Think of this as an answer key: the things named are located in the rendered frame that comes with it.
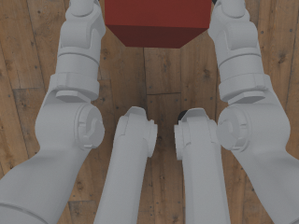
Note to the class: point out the right robot thigh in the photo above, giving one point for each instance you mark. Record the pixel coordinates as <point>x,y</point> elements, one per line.
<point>205,191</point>

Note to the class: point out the right robot upper arm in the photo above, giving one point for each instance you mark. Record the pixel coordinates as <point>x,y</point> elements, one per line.
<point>257,135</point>

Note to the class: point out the left robot shin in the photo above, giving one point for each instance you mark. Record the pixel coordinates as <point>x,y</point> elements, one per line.
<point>123,121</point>

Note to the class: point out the carton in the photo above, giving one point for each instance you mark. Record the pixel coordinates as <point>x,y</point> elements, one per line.
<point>164,24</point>

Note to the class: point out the left robot forearm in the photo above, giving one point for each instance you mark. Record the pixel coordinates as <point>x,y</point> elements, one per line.
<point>78,56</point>

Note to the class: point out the left robot upper arm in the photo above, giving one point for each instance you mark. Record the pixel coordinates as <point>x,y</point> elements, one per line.
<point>36,191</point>

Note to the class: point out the right robot forearm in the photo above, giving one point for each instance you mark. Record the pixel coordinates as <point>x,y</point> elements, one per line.
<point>239,57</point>

